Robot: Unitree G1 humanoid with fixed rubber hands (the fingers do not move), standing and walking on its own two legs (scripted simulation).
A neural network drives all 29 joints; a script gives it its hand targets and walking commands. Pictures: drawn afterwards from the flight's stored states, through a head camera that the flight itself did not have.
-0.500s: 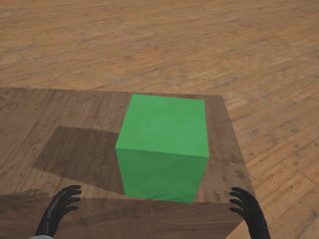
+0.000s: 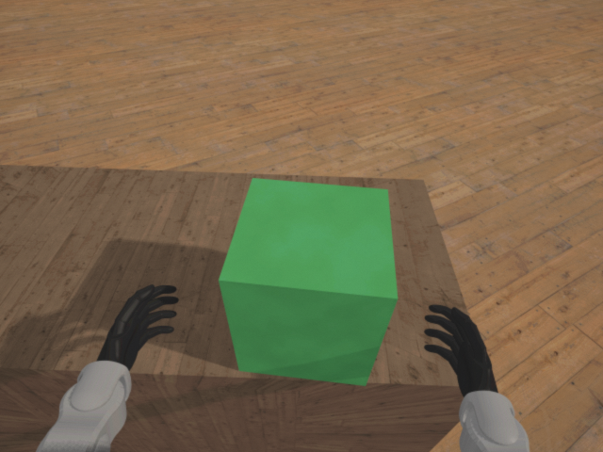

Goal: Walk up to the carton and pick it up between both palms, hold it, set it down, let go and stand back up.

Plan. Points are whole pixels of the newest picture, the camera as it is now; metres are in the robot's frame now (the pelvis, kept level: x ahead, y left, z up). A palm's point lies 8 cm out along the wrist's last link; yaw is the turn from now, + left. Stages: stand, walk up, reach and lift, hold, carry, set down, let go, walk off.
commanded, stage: reach and lift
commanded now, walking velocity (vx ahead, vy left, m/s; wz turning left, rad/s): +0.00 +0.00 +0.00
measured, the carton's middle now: (310, 284) +0.39 -0.01 +0.00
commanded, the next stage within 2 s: none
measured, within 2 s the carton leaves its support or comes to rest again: neither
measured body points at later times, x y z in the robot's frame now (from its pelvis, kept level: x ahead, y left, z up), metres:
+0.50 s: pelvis +0.00 +0.00 +0.00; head -0.01 +0.00 +0.45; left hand +0.34 +0.22 +0.13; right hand +0.31 -0.19 +0.09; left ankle +0.00 +0.13 -0.74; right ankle +0.01 -0.13 -0.74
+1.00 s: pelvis +0.00 +0.00 +0.00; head +0.00 +0.01 +0.45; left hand +0.41 +0.21 +0.18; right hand +0.39 -0.18 +0.12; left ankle +0.00 +0.13 -0.74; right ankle +0.01 -0.13 -0.74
